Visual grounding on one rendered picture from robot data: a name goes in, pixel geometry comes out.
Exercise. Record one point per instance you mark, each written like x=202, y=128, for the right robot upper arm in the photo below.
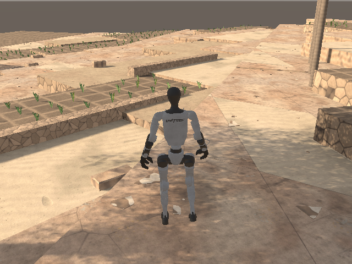
x=195, y=124

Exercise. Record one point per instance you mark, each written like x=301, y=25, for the left robot foot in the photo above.
x=165, y=219

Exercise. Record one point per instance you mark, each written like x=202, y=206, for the robot right forearm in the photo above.
x=202, y=143

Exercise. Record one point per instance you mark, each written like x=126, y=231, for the robot left hand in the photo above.
x=143, y=161

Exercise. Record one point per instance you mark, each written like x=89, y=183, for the robot left forearm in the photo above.
x=147, y=148

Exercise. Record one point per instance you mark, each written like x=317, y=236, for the robot right hand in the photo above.
x=200, y=151

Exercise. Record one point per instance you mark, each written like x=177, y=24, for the right robot foot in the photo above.
x=192, y=217

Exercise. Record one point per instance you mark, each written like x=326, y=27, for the robot foot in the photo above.
x=165, y=219
x=192, y=217

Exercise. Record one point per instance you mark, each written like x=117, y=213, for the left robot upper arm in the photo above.
x=154, y=126

